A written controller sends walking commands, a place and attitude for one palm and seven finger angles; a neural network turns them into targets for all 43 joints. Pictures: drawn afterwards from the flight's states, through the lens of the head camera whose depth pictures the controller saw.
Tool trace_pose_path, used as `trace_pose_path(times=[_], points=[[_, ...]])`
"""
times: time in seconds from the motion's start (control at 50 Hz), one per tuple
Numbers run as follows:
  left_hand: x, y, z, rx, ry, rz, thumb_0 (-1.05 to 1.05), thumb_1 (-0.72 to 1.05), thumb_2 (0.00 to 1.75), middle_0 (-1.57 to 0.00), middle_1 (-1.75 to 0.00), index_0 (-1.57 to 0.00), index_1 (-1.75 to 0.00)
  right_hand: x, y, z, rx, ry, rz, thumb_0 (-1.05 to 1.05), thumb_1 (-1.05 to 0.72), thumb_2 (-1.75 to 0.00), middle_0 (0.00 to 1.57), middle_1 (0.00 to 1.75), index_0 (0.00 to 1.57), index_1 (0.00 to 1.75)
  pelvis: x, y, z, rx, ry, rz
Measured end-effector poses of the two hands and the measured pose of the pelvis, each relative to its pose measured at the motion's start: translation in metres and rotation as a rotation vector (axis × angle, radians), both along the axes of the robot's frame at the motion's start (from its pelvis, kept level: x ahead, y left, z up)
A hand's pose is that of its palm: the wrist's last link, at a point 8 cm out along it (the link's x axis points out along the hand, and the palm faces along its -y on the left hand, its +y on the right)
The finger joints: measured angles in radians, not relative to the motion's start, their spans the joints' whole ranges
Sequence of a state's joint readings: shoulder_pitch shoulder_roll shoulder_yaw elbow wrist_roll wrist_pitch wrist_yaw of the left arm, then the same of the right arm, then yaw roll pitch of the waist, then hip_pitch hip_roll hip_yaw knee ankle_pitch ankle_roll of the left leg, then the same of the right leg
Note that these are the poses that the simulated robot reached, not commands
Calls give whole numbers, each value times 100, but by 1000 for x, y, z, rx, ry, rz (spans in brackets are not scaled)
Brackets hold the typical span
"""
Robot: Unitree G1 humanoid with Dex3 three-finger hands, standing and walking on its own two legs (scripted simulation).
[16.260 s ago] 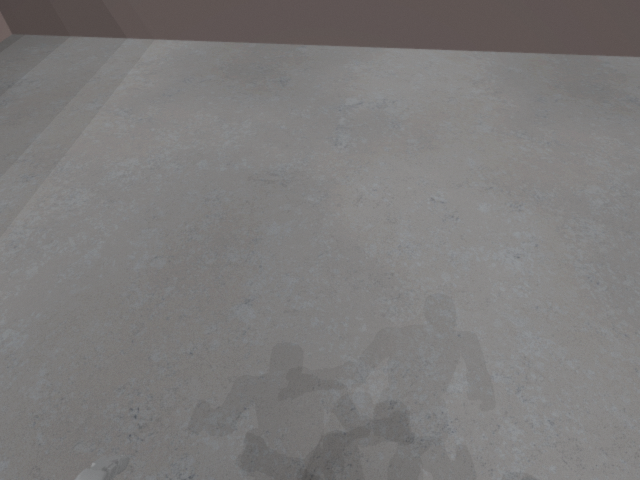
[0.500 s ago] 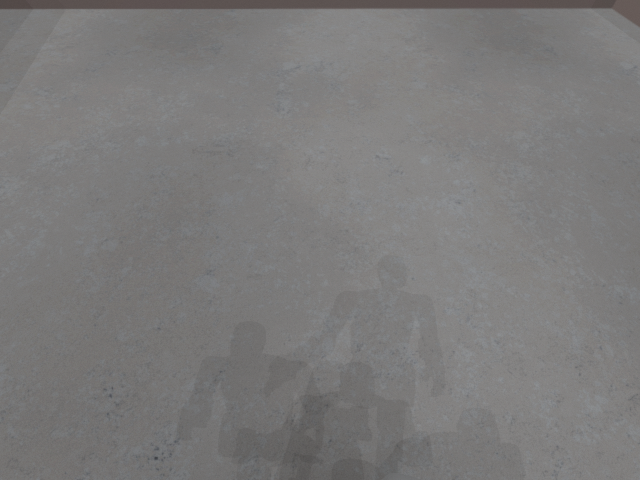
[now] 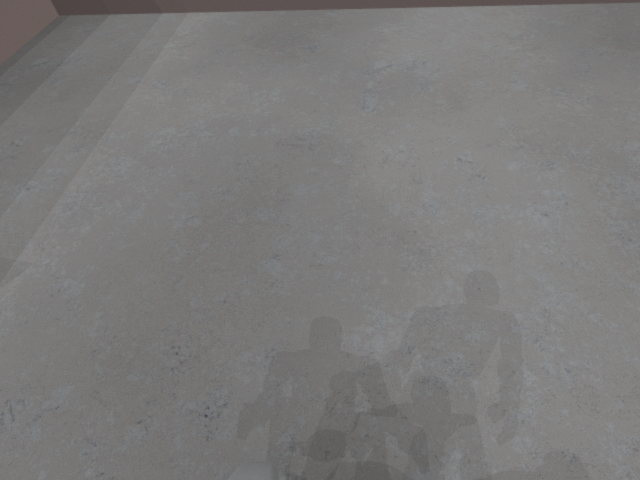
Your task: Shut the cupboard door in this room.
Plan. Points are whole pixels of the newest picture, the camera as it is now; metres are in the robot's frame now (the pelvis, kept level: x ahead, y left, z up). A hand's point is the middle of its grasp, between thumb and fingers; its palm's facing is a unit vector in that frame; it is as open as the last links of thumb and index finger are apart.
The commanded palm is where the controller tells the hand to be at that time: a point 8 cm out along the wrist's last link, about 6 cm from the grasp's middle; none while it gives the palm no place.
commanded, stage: turn or walk to find it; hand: left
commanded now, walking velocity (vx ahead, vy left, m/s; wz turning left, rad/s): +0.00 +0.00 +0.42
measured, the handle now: out of the picture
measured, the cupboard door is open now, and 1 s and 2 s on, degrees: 81 81 81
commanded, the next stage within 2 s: stand and wait in 0.12 s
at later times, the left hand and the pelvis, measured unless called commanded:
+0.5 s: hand out of the picture +0.03 +0.26 -0.16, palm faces +0.24 -0.94 -0.26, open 7.4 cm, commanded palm none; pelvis -0.02 +0.03 +0.00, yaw +12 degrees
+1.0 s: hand out of the picture -0.07 +0.17 -0.15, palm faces +0.47 -0.84 -0.26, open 7.3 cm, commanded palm none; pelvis -0.03 -0.02 +0.00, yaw +28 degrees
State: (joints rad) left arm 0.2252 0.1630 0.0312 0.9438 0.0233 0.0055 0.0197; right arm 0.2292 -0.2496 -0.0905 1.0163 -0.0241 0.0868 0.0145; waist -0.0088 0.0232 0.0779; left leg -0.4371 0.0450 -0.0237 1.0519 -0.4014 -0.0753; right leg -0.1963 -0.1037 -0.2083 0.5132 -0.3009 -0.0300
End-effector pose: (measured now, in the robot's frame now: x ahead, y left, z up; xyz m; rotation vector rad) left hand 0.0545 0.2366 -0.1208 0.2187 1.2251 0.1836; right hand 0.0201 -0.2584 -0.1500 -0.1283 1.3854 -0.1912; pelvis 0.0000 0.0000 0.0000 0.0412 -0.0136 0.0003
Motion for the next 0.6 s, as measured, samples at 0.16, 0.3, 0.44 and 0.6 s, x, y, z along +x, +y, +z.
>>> trace_pose_path(times=[0.16, 0.3, 0.44, 0.6], points=[[-62, 43, -30, -33, 98, 135, 1, 91, 90, -20, -30, -20, -30, 71, 35, 9, -56, -121, 164, 1, -91, -90, 20, 30, 20, 30, -5, 30, -13, -37, 9, 80], [-81, 72, -31, -40, 140, 202, 1, 91, 90, -20, -29, -20, -30, 102, 73, 31, -67, -225, 246, 0, -91, -90, 20, 30, 20, 30, -9, 46, -5, -59, -4, 119], [-58, 77, -15, -20, 17, 220, 1, 91, 90, -19, -29, -20, -30, 95, 80, 30, -30, -203, 283, 0, -91, -90, 20, 30, 20, 30, -15, 42, 2, -54, 1, 175], [-29, 49, 0, 28, -97, 214, 1, 91, 90, -19, -29, -20, -30, 69, 46, 3, 13, -120, 279, 0, -91, -90, 21, 30, 20, 30, -19, 12, -6, -27, 7, 250]])
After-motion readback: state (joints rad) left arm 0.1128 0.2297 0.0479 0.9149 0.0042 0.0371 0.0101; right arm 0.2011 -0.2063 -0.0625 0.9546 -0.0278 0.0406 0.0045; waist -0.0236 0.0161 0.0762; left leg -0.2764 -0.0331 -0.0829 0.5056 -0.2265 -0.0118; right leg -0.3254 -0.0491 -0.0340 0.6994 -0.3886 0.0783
